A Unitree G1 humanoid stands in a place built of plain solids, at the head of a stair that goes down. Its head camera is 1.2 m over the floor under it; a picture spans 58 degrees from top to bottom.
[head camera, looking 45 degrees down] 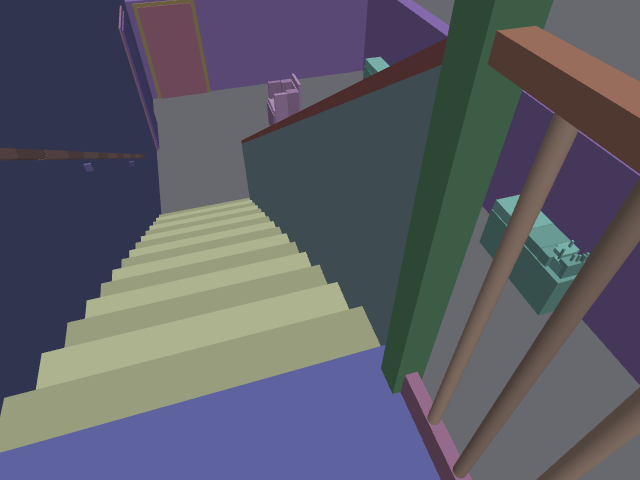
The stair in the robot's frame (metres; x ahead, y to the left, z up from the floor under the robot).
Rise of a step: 0.19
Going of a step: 0.29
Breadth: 1.28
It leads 17 degrees to the left of straight ahead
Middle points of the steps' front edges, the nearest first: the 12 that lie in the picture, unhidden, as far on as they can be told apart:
0.56 0.36 0.00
0.83 0.44 -0.19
1.11 0.53 -0.37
1.38 0.61 -0.56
1.66 0.70 -0.75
1.93 0.78 -0.93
2.21 0.87 -1.12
2.48 0.95 -1.31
2.76 1.04 -1.49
3.03 1.12 -1.68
3.31 1.20 -1.87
3.58 1.29 -2.06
